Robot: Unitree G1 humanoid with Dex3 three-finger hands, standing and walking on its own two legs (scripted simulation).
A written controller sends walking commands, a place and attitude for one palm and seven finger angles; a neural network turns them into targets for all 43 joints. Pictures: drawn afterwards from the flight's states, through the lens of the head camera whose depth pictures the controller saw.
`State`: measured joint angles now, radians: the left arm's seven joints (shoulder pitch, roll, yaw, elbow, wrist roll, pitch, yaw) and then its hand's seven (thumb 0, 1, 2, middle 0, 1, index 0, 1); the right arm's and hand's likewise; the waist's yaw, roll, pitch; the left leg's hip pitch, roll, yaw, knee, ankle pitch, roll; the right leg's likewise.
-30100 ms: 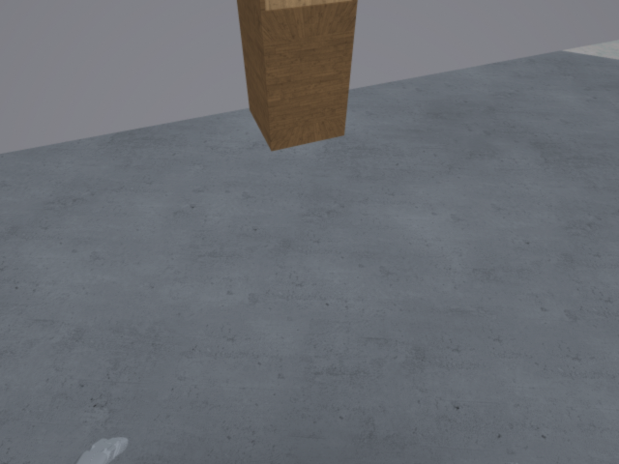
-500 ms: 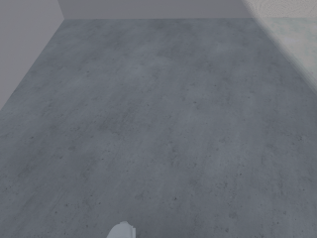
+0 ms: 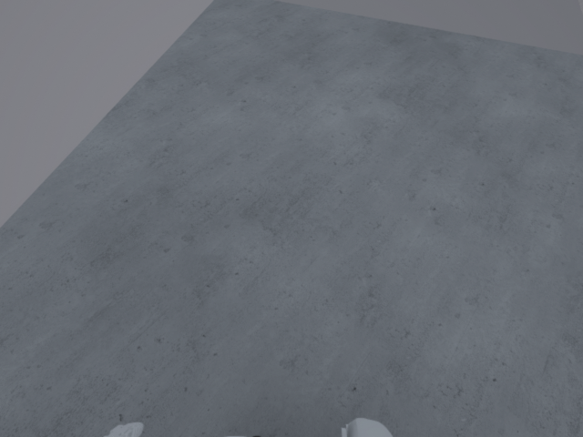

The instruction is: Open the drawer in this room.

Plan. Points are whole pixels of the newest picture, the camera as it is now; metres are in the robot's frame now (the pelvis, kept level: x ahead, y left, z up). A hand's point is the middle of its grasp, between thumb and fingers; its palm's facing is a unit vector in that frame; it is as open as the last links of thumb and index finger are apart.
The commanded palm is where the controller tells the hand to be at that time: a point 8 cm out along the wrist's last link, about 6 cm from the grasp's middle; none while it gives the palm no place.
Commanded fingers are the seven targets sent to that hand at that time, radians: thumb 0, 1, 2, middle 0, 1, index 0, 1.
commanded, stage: turn to face it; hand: left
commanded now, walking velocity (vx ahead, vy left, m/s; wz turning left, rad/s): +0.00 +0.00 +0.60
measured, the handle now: out of the picture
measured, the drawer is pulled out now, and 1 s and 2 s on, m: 0.00 0.00 0.00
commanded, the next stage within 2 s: none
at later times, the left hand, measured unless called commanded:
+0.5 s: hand out of the picture +0.01 +0.11 -0.14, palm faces +0.32 -0.90 -0.29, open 7.4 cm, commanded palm none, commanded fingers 0.00 0.90 0.90 -0.20 -0.30 -0.20 -0.30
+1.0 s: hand out of the picture -0.11 +0.16 -0.17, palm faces +0.64 -0.73 -0.26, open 7.4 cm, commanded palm none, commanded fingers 0.00 0.90 0.90 -0.20 -0.30 -0.20 -0.30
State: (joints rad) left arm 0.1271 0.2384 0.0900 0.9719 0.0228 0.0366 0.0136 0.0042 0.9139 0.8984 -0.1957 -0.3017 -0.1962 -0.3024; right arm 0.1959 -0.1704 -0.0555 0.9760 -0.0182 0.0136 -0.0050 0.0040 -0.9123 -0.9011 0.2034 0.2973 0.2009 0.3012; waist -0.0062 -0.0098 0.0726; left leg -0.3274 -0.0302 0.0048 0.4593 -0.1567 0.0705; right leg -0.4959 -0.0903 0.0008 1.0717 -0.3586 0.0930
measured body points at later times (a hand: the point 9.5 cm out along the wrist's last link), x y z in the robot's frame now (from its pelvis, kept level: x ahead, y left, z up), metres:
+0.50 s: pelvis -0.01 -0.10 +0.00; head +0.04 -0.12 +0.45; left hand -0.01 +0.16 -0.12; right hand +0.13 -0.34 -0.16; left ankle -0.08 +0.07 -0.64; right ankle +0.00 -0.18 -0.74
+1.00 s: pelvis -0.02 -0.05 +0.00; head +0.01 +0.00 +0.44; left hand -0.15 +0.20 -0.15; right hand +0.23 -0.17 -0.13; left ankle -0.10 +0.01 -0.74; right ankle +0.05 -0.20 -0.66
